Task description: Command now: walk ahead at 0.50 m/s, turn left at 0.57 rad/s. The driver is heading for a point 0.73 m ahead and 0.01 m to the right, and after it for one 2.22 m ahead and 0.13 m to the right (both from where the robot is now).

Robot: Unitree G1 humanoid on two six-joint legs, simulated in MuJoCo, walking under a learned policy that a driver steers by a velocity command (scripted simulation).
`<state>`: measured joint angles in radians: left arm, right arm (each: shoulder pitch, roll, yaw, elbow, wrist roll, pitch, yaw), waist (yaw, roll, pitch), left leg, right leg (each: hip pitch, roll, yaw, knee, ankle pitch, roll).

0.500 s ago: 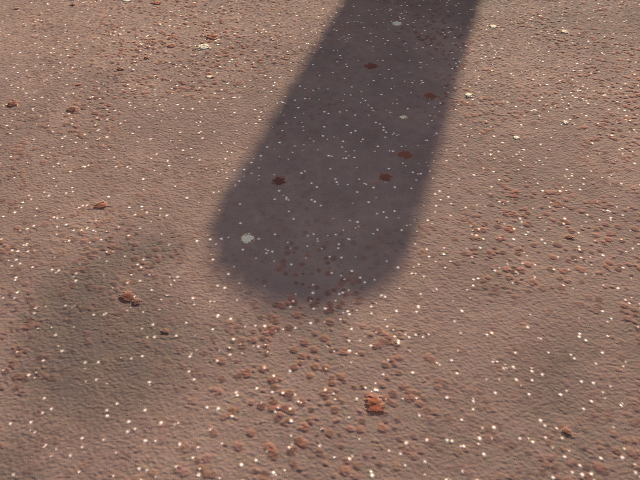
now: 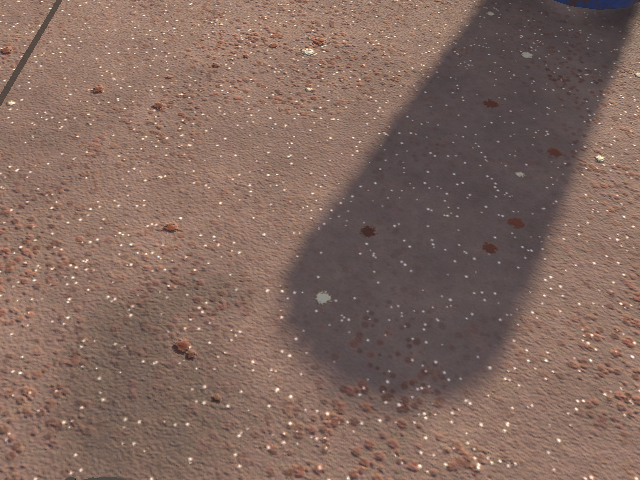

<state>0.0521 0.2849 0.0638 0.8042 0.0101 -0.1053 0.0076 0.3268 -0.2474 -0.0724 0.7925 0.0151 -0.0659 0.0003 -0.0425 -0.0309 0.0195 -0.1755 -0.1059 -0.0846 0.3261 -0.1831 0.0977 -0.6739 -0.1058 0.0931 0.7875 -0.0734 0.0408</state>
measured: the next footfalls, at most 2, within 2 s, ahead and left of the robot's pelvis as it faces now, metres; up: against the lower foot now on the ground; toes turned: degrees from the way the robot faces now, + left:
right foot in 0.20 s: +0.31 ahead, -0.14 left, +0.00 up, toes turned +10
left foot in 0.70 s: +0.51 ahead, +0.17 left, +0.00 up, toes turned +15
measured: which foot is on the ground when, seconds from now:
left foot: down 0.00-0.20, up 0.22-0.68, down 0.70-1.00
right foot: up 0.00-0.18, down 0.20-0.70, up 0.72-1.00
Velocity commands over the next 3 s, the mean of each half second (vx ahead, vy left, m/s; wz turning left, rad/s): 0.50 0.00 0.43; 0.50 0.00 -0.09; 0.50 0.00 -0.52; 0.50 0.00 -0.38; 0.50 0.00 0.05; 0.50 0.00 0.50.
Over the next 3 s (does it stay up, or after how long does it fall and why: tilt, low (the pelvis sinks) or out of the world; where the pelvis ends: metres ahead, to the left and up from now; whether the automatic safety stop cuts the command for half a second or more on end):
stays up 1.60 -0.13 0.00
